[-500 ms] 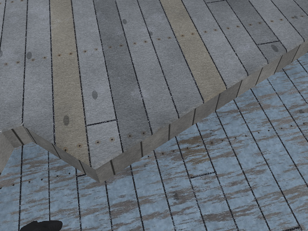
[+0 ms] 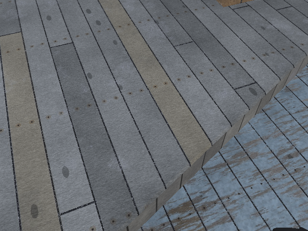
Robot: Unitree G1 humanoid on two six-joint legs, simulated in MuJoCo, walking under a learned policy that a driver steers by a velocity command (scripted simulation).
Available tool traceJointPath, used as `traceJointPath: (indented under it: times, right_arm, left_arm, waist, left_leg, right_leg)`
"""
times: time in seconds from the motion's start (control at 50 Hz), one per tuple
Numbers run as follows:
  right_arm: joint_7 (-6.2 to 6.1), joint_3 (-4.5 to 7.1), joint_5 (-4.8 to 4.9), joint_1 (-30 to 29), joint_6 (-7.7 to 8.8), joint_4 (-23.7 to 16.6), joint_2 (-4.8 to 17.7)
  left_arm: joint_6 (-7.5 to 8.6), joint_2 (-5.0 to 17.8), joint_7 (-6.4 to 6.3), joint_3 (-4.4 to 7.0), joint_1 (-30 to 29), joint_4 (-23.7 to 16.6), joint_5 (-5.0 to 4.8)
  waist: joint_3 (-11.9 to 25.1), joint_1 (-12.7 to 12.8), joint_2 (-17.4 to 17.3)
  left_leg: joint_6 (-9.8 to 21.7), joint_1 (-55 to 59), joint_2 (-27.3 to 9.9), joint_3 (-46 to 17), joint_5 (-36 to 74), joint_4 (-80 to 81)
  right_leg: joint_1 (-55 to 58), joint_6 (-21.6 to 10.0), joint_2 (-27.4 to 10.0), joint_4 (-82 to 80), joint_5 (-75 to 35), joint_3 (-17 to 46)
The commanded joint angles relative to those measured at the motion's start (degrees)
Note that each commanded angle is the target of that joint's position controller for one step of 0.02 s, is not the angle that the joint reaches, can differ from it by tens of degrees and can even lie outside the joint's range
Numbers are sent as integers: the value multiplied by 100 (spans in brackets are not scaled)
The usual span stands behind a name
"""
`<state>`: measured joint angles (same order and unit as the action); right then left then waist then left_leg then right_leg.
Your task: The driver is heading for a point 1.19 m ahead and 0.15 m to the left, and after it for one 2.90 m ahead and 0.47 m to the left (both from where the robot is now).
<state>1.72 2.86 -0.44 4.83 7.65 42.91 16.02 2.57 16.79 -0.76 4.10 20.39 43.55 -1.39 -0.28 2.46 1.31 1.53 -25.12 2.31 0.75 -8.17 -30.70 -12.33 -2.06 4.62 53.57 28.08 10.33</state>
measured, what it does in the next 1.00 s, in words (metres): walks ahead: right foot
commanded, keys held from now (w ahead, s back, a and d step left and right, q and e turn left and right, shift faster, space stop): no key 1.00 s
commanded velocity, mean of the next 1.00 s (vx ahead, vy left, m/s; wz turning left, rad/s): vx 0.12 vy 0.00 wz -0.06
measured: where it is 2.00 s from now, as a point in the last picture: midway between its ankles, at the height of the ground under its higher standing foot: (169, 220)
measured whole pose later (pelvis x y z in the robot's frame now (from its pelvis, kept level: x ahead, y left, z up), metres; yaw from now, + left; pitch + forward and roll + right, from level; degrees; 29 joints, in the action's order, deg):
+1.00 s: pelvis +0.16 -0.03 +0.01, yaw -2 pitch -1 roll +0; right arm -2.2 0.5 -0.7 15.4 0.0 60.3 13.7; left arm -1.1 13.1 -1.9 3.4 6.4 54.6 -0.1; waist -1.9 -0.7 0.1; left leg -1.8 -4.2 -1.9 0.6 -21.5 -26.9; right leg -18.1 -1.7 2.0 29.0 9.8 0.7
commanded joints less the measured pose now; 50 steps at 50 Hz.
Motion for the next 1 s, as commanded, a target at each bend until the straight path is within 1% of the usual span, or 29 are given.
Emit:
traceJointPath:
  times: [0.02, 0.04, 0.06, 0.08, 0.1, 0.12, 0.14, 0.18, 0.22, 0.24, 0.28, 0.3, 0.32, 0.34, 0.36, 0.38, 0.4, 0.42, 0.44, 0.46, 0.48, 0.5, 0.58, 0.62, 0.68, 0.76, 0.84, 1.0]
  right_arm:
    - [-24, 228, 39, 1182, -80, -3, 769]
    - [-31, 160, -21, 839, -112, -39, 632]
    - [-43, 103, -58, 668, -93, -47, 518]
    - [-39, 67, -70, 609, -81, -12, 455]
    - [-39, 49, -69, 608, -59, 56, 436]
    - [-53, 52, -63, 603, -44, 121, 494]
    - [-73, 66, -51, 579, -52, 169, 588]
    - [-116, 110, 2, 574, -129, 245, 775]
    - [-148, 119, 32, 732, -218, 349, 840]
    - [-153, 112, 26, 811, -252, 408, 832]
    - [-156, 101, 46, 895, -313, 506, 827]
    - [-159, 97, 71, 868, -339, 533, 821]
    - [-170, 81, 110, 782, -362, 544, 787]
    - [-179, 45, 143, 775, -370, 568, 693]
    - [-179, -3, 57, 1021, -334, 603, 562]
    - [-155, -51, -95, 1478, -272, 636, 454]
    - [-161, -141, -77, 1772, -291, 774, 217]
    - [-168, -158, -77, 1521, -354, 764, 297]
    - [-182, -135, -62, 1304, -434, 752, 425]
    - [-207, -118, -44, 1149, -521, 777, 516]
    - [-231, -106, -49, 1125, -593, 781, 587]
    - [-258, -100, -53, 1159, -639, 804, 612]
    - [-328, -99, -33, 1138, -701, 947, 593]
    - [-347, -98, -23, 1077, -737, 1015, 559]
    - [-368, -93, -20, 1026, -788, 1136, 520]
    - [-391, -90, -22, 1024, -809, 1299, 486]
    - [-405, -99, -24, 1086, -782, 1444, 449]
    - [-407, -144, -27, 1341, -698, 1647, 338]
  left_arm:
    - [124, 770, -5, 87, -318, -591, -19]
    - [118, 708, -9, 91, -628, -685, 98]
    - [99, 639, -9, 111, -593, -689, 146]
    - [68, 514, -10, 96, -430, -641, 150]
    - [39, 347, -19, 62, -297, -595, 155]
    - [19, 222, -36, 22, -298, -610, 163]
    - [3, 136, -45, -13, -385, -652, 180]
    - [-26, 44, -36, -69, -580, -672, 191]
    - [-60, 110, -22, -54, -822, -673, 159]
    - [-78, 153, -15, -40, -962, -693, 152]
    - [-90, 201, -2, -16, -1194, -753, 159]
    - [-84, 224, 6, -3, -1252, -770, 167]
    - [-72, 227, 14, 11, -1215, -748, 183]
    - [-47, 254, 4, 31, -1142, -713, 216]
    - [-29, 502, -45, 86, -1094, -717, 264]
    - [-59, 783, -94, 128, -1049, -767, 321]
    - [-137, 369, -92, 28, -1045, -671, 293]
    - [-197, 146, -48, -19, -1206, -661, 200]
    - [-237, 144, -7, -19, -1404, -666, 161]
    - [-244, 212, 26, -7, -1479, -670, 175]
    - [-219, 318, 52, 24, -1486, -625, 187]
    - [-187, 368, 61, 39, -1481, -567, 190]
    - [-113, 290, 61, 34, -1461, -313, 181]
    - [-116, 294, 48, 41, -1501, -189, 170]
    - [-144, 295, 26, 49, -1569, -5, 158]
    - [-189, 297, -24, 57, -1619, 244, 142]
    - [-235, 299, -83, 63, -1628, 482, 134]
    - [-319, 267, -144, 54, -1618, 894, 128]
  waist:
    - [457, -680, -596]
    - [40, -527, -379]
    - [32, -320, -427]
    - [124, -190, -530]
    - [235, -112, -598]
    - [296, -75, -656]
    - [363, -66, -702]
    - [555, -119, -734]
    - [632, -253, -748]
    - [603, -319, -729]
    - [514, -381, -727]
    - [455, -369, -742]
    - [403, -287, -714]
    - [415, -197, -604]
    - [591, -271, -277]
    - [1001, -537, 278]
    - [1413, -556, 634]
    - [1240, -487, 538]
    - [935, -454, 345]
    - [654, -386, 201]
    - [518, -376, 155]
    - [485, -403, 181]
    - [601, -387, 130]
    - [595, -384, 74]
    - [491, -384, 2]
    - [318, -375, -47]
    - [154, -353, -63]
    - [-77, -300, -87]
  left_leg:
    - [1177, 3041, -2150, -3183, -1307, 1500]
    - [1146, 2252, -1950, -2570, 59, 1579]
    - [1075, 1869, -1774, -2069, 1385, 1560]
    - [1033, 1649, -1609, -1637, 2465, 1525]
    - [1042, 1522, -1507, -1277, 3286, 1487]
    - [1074, 1461, -1450, -1017, 3848, 1487]
    - [1108, 1433, -1425, -821, 4169, 1497]
    - [1029, 1387, -1308, -487, 4200, 1504]
    - [930, 1507, -1262, -374, 3920, 1482]
    - [898, 1596, -1300, -401, 3789, 1430]
    - [867, 1742, -1372, -505, 3407, 1298]
    - [836, 1786, -1395, -566, 3192, 1191]
    - [753, 1773, -1357, -595, 2942, 1022]
    - [581, 1724, -1216, -585, 2577, 809]
    - [305, 1504, -952, -492, 2062, 534]
    - [37, 904, -643, -347, 762, 255]
    - [-188, 699, -594, -246, -457, 283]
    - [-278, 809, -605, -220, -843, 514]
    - [-303, 806, -551, -168, -783, 641]
    - [-296, 770, -495, -132, -674, 667]
    - [-303, 837, -477, -116, -571, 666]
    - [-299, 955, -498, -134, -478, 673]
    - [-312, 1316, -558, -150, -21, 643]
    - [-330, 1385, -555, -140, -49, 674]
    - [-338, 1424, -537, -114, -228, 751]
    - [-330, 1376, -516, -76, -508, 848]
    - [-309, 1242, -501, -47, -761, 906]
    - [-255, 939, -497, -49, -1099, 1001]
  right_leg:
    - [-3098, 45, -473, 2107, -244, -82]
    - [-2893, 74, -621, 1773, -495, -219]
    - [-2511, 104, -791, 1462, -620, -275]
    - [-2143, 169, -827, 1181, -620, -358]
    - [-1912, 241, -814, 862, -692, -458]
    - [-1791, 311, -806, 457, -851, -535]
    - [-1678, 369, -798, 23, -1070, -604]
    - [-1235, 402, -763, -792, -1755, -736]
    - [-965, 404, -678, -1352, -2331, -800]
    - [-920, 391, -648, -1549, -2432, -799]
    - [-865, 311, -614, -1872, -2374, -786]
    - [-802, 247, -592, -2082, -2331, -807]
    - [-595, 160, -562, -2473, -2490, -846]
    - [-203, 39, -536, -3053, -3070, -871]
    - [468, -109, -904, -3137, -4789, -493]
    - [1492, -484, -1530, -2579, -6655, 22]
    - [1875, -902, -1783, -2354, -6541, 225]
    - [1570, -840, -1583, -2389, -5690, 186]
    - [1246, -643, -1306, -2434, -4872, 5]
    - [1005, -494, -1100, -2426, -4485, -127]
    - [818, -434, -1034, -2461, -4374, -159]
    - [718, -405, -1020, -2478, -4418, -167]
    - [755, -413, -991, -2391, -4934, -225]
    - [754, -419, -972, -2415, -4838, -239]
    - [671, -401, -928, -2515, -4413, -268]
    - [557, -341, -853, -2665, -3676, -320]
    - [476, -283, -787, -2795, -3001, -368]
    - [426, -197, -696, -2916, -2283, -457]
Keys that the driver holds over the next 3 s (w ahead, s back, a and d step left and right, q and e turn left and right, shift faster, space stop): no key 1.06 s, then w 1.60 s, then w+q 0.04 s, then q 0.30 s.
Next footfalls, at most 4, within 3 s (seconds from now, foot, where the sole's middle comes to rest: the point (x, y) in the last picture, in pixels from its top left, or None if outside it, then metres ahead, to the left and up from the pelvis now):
0.36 right None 0.26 -0.13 -0.76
1.92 left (136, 167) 0.69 0.13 -0.61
2.60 right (174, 101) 1.08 -0.03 -0.61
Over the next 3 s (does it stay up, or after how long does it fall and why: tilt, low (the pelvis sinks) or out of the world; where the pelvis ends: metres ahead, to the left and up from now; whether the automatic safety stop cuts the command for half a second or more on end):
stays up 1.11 0.08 0.16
